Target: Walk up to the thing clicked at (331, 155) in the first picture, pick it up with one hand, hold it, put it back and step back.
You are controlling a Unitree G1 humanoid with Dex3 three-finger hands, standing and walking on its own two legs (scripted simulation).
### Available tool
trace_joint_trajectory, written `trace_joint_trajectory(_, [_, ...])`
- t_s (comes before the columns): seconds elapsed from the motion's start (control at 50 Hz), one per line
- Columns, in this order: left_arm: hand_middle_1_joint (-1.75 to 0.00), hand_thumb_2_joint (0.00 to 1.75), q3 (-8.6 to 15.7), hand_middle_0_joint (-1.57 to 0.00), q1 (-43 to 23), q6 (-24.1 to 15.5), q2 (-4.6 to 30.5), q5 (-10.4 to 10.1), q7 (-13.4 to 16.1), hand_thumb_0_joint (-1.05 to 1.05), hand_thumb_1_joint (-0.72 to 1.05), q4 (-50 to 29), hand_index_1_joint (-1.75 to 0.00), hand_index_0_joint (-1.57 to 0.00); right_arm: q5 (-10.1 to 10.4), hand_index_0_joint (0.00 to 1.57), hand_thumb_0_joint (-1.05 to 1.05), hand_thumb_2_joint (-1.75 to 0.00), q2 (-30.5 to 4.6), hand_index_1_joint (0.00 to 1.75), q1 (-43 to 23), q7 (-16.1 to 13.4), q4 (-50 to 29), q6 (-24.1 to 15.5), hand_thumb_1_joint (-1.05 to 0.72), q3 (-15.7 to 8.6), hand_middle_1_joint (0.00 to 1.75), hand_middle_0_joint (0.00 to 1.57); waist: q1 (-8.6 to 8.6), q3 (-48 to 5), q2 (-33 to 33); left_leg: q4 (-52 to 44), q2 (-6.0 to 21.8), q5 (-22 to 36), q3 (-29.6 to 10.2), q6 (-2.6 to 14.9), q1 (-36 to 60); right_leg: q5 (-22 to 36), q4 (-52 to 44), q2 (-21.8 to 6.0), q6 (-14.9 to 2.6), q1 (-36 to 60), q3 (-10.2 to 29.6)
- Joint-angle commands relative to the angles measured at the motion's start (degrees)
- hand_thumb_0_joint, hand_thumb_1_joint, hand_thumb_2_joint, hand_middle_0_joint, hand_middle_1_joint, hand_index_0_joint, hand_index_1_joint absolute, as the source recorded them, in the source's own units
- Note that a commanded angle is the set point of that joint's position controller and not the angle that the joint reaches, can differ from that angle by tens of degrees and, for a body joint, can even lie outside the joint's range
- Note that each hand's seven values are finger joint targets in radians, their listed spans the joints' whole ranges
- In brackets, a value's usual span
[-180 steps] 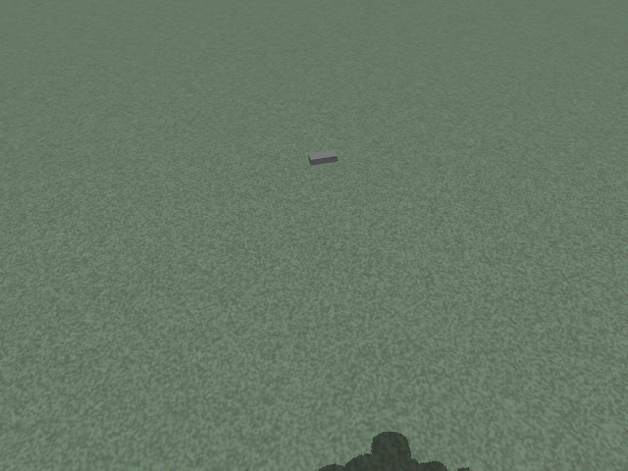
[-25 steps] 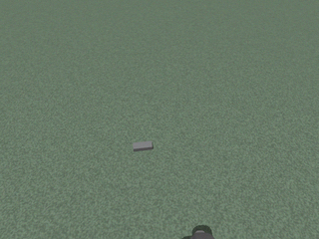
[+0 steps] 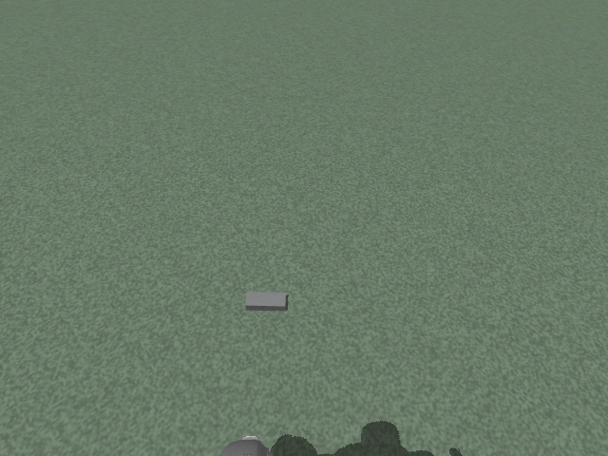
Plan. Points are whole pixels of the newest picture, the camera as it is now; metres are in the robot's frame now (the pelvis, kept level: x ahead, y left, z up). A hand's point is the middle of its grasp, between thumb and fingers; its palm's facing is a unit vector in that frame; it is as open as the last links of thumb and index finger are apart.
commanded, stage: walk up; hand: left
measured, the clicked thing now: (266, 301) +0.72 +0.16 -0.74
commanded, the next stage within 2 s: none
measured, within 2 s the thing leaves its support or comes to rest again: neither
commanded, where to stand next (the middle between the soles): +0.27 -0.05 m, yaw +1 degrees
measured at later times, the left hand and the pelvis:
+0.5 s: hand (172, 408) +0.21 +0.21 -0.12, palm faces -0.02 -0.89 -0.46, open 7.4 cm; pelvis +0.14 -0.08 -0.01, yaw +0 degrees
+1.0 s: hand (180, 406) +0.22 +0.21 -0.16, palm faces +0.02 -0.91 -0.41, open 7.4 cm; pelvis +0.16 -0.07 -0.01, yaw +3 degrees
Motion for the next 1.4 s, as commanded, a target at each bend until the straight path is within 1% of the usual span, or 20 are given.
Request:
trace_joint_trajectory(0.0, [-0.30, 0.90, 3.1, -0.20, -1.2, -1.4, 12.6, -0.1, 0.9, 0.00, 0.90, -5.6, -0.30, -0.20, -0.5, 0.20, 0.00, -0.90, -13.5, 0.30, 9.5, -1.7, -2.7, -3.0, -0.90, -5.0, 0.30, 0.20, -7.72, -6.8, 4.8, -8.8, -2.6, 0.5, 0.5, 3.22, 25.0, 28.4, 10.8, -11.8, -3.19, -12.9, 7.3])
trace_joint_trajectory(0.04, [-0.30, 0.90, 2.1, -0.20, 3.7, -0.8, 7.7, -1.1, 1.2, 0.00, 0.90, -5.6, -0.30, -0.20, -1.7, 0.20, 0.00, -0.90, -20.5, 0.30, 14.3, -3.2, -4.2, -3.2, -0.90, -6.9, 0.30, 0.20, -8.13, -11.9, 16.6, -17.8, 20.5, -3.5, -38.3, 12.05, 39.9, -7.9, 34.6, 1.0, 2.31, -34.3, 6.1])
trace_joint_trajectory(0.06, [-0.30, 0.90, 3.5, -0.20, 1.3, -0.1, 14.4, -0.3, 1.9, 0.00, 0.90, -5.2, -0.30, -0.20, 0.4, 0.20, 0.00, -0.90, -20.8, 0.30, 13.2, -3.3, -4.6, -2.7, -0.90, -7.3, 0.30, 0.20, -8.96, -11.6, 8.9, -19.0, 24.7, -5.5, -43.2, 17.14, 37.1, -10.7, 39.0, -3.1, 1.64, -35.3, 12.3])
trace_joint_trajectory(0.18, [-0.30, 0.90, 3.4, -0.20, 2.1, 0.8, 11.2, -0.9, 0.4, 0.00, 0.90, -2.1, -0.30, -0.20, 0.7, 0.20, 0.00, -0.90, -15.5, 0.30, 3.4, -3.1, -6.5, -3.8, -0.90, -4.6, 0.30, 0.20, -3.38, 0.4, 6.8, -20.8, 12.2, 9.1, -10.7, 9.99, 10.6, 3.5, 31.8, -6.9, 3.18, -23.7, 13.7])
trace_joint_trajectory(0.3, [-0.30, 0.90, 3.8, -0.20, -3.7, -0.1, 11.1, -0.6, -1.6, 0.00, 0.90, -2.5, -0.30, -0.20, -0.4, 0.20, 0.00, -0.90, -18.6, 0.30, 0.5, -1.4, -7.7, -3.6, -0.90, -5.5, 0.30, 0.20, -4.19, 1.9, 14.3, -25.0, 10.2, -17.5, -7.8, 10.53, 3.7, 9.8, 12.5, -8.6, 4.49, -17.1, 9.3])
trace_joint_trajectory(0.4, [-0.30, 0.90, 4.8, -0.20, 5.3, -2.1, 12.9, -0.1, 0.6, 0.00, 0.90, 3.2, -0.30, -0.20, -0.5, 0.20, 0.00, -0.90, -14.2, 0.30, -1.0, -1.1, -7.9, -0.9, -0.90, -3.9, 0.30, 0.20, 0.82, -5.0, 1.8, -2.9, 5.7, -11.5, -3.1, 7.20, -0.6, 11.4, 1.7, -3.4, 4.46, 2.1, 5.8])
trace_joint_trajectory(0.42, [-0.30, 0.90, 5.4, -0.20, 8.5, -2.7, 14.9, 0.2, 1.5, 0.00, 0.90, 3.8, -0.30, -0.20, -0.3, 0.20, 0.00, -0.90, -10.5, 0.30, 2.0, -1.1, -7.5, -0.6, -0.90, -2.7, 0.30, 0.20, 2.64, -7.4, -8.7, 10.9, 2.3, -10.2, 0.8, 5.57, -2.6, 7.2, -3.7, -5.5, 3.76, 6.3, 9.0])
trace_joint_trajectory(0.44, [-0.30, 0.90, 5.9, -0.20, 7.5, -3.2, 19.6, 0.7, 2.6, 0.00, 0.90, 2.6, -0.30, -0.20, 0.2, 0.20, 0.00, -0.90, -5.1, 0.30, 4.5, -1.4, -8.4, -0.3, -0.90, -0.8, 0.30, 0.20, 1.08, -5.2, -21.5, 23.1, -4.2, -19.3, 1.4, 1.44, -11.9, 8.9, -11.9, -20.2, -0.57, 5.0, 33.6])
trace_joint_trajectory(0.48, [-0.30, 0.90, 5.4, -0.20, 0.3, -2.6, 21.3, -0.4, 2.7, 0.00, 0.90, -0.7, -0.30, -0.20, 0.0, 0.20, 0.00, -0.90, -13.6, 0.30, 5.2, -2.7, -6.4, 0.7, -0.90, -3.3, 0.30, 0.20, -1.13, -2.8, -12.9, 27.1, 0.0, -20.2, -5.5, 0.40, -10.7, 9.0, -13.1, -27.9, -11.51, -2.7, 44.2])
trace_joint_trajectory(0.58, [-0.30, 0.90, 3.4, -0.20, -1.2, -3.2, 16.1, -0.8, 4.2, 0.00, 0.90, -0.3, -0.30, -0.20, 0.2, 0.20, 0.00, -0.90, -12.7, 0.30, 5.8, -2.0, -2.8, 2.3, -0.90, -3.7, 0.30, 0.20, -2.71, -4.5, -9.4, 24.6, 0.6, -9.9, -8.0, 0.10, -5.7, 24.5, -7.3, -17.7, -6.27, -5.4, 22.1])
trace_joint_trajectory(0.78, [-0.30, 0.90, 3.2, -0.20, -5.4, -2.1, 16.9, -0.1, 5.3, 0.00, 0.90, -2.3, -0.30, -0.20, -0.5, 0.20, 0.00, -0.90, -11.0, 0.30, -1.7, -1.6, -3.5, 3.8, -0.90, -4.1, 0.30, 0.20, -2.41, -6.5, -9.7, 7.6, -0.6, -8.6, -2.8, -0.90, 4.8, 35.6, -0.3, -20.2, -7.98, -11.3, 17.3])
trace_joint_trajectory(0.86, [-0.30, 0.90, 1.8, -0.20, -6.0, -0.8, 14.4, -0.6, 5.3, 0.00, 0.90, -1.6, -0.30, -0.20, -1.2, 0.20, 0.00, -0.90, -12.5, 0.30, 1.1, -1.8, -1.7, 2.8, -0.90, -4.8, 0.30, 0.20, -4.88, -9.1, -3.6, -8.2, -1.1, -4.6, -5.0, 2.40, 15.1, 18.6, 9.2, -16.0, -3.07, -17.2, 14.7])
trace_joint_trajectory(0.9, [-0.30, 0.90, 0.2, -0.20, -3.9, -0.1, 9.6, -1.4, 5.6, 0.00, 0.90, -1.1, -0.30, -0.20, -1.4, 0.20, 0.00, -0.90, -18.5, 0.30, -3.9, -1.9, -3.7, 2.4, -0.90, -5.5, 0.30, 0.20, -2.84, -7.8, 14.2, -17.5, 15.3, -9.6, -28.5, 10.33, 15.6, -10.2, 19.9, -3.4, 2.62, -27.2, 5.1])
trace_joint_trajectory(0.92, [-0.30, 0.90, 1.2, -0.20, -6.2, -0.1, 13.0, -0.6, 6.0, 0.00, 0.90, 0.9, -0.30, -0.20, -0.7, 0.20, 0.00, -0.90, -18.9, 0.30, -4.5, -1.6, -2.7, 2.7, -0.90, -5.7, 0.30, 0.20, -4.76, -7.1, 13.5, -17.6, 17.0, -13.3, -29.7, 14.10, 8.6, -14.0, 23.1, -5.7, 2.68, -21.9, 8.8])
trace_joint_trajectory(1.06, [-0.30, 0.90, 1.1, -0.20, -2.5, -1.8, 10.7, -0.3, 5.5, 0.00, 0.90, 6.7, -0.30, -0.20, 0.1, 0.20, 0.00, -0.90, -12.1, 0.30, -10.7, -1.6, -2.8, 3.3, -0.90, -2.5, 0.30, 0.20, -0.71, -7.9, 8.8, -5.3, 6.3, -1.1, -12.1, 5.65, 4.0, 7.2, -2.0, -3.5, 2.73, -4.4, 7.5])
trace_joint_trajectory(1.12, [-0.30, 0.90, 2.2, -0.20, -10.3, -2.1, 18.6, 1.0, 5.2, 0.00, 0.90, 5.3, -0.30, -0.20, 0.0, 0.20, 0.00, -0.90, -11.1, 0.30, -9.2, -1.9, -1.2, 3.2, -0.90, -2.4, 0.30, 0.20, -3.48, -2.9, -5.9, 4.3, -0.8, -16.5, -4.5, 0.59, 1.6, -10.2, -10.6, -20.2, -6.51, -13.2, 31.6])
trace_joint_trajectory(1.18, [-0.30, 0.90, 0.1, -0.20, -15.5, -1.5, 12.7, 0.1, 4.4, 0.00, 0.90, 4.1, -0.30, -0.20, -0.2, 0.20, 0.00, -0.90, -13.4, 0.30, -4.7, -1.8, 2.4, 2.1, -0.90, -3.2, 0.30, 0.20, -7.25, -1.9, 1.0, -10.1, 2.7, -11.9, -10.5, 2.54, 13.9, -6.2, -4.2, -12.0, -0.96, -22.6, 17.8])
trace_joint_trajectory(1.22, [-0.30, 0.90, -0.5, -0.20, -12.0, -1.4, 10.2, -0.6, 4.2, 0.00, 0.90, 6.2, -0.30, -0.20, -0.4, 0.20, 0.00, -0.90, -14.7, 0.30, -7.6, -1.6, 2.0, 1.5, -0.90, -3.1, 0.30, 0.20, -4.11, -2.8, 6.3, -19.9, 11.1, -16.2, -23.7, 7.35, 10.7, -1.4, 7.0, -3.3, 3.09, -18.6, 8.9])
trace_joint_trajectory(1.26, [-0.30, 0.90, 0.0, -0.20, -8.5, -1.1, 11.1, -0.5, 3.9, 0.00, 0.90, 8.1, -0.30, -0.20, -0.6, 0.20, 0.00, -0.90, -15.4, 0.30, -10.8, -1.5, 1.3, 1.7, -0.90, -2.8, 0.30, 0.20, -2.21, -2.9, 3.8, -21.1, 11.8, -23.1, -22.0, 8.52, 5.2, -4.7, 5.6, -3.6, 2.98, -12.4, 9.0])
trace_joint_trajectory(1.38, [-0.30, 0.90, -0.5, -0.20, -11.2, -1.9, 12.0, -0.8, 4.2, 0.00, 0.90, 9.5, -0.30, -0.20, -0.1, 0.20, 0.00, -0.90, -12.1, 0.30, -10.9, -1.7, 3.6, 1.5, -0.90, -1.7, 0.30, 0.20, -3.27, -5.7, 3.8, -14.2, 3.5, -5.1, -10.3, 1.84, 9.3, 11.6, -3.8, -8.4, 1.02, -6.9, 15.8])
